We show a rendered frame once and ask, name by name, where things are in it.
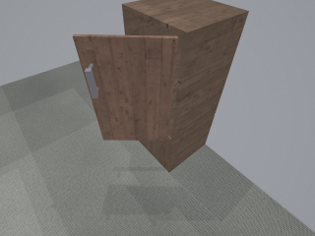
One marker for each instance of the handle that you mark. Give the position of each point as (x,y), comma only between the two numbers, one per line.
(91,81)

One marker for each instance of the cupboard door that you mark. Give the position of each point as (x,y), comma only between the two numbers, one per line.
(134,75)

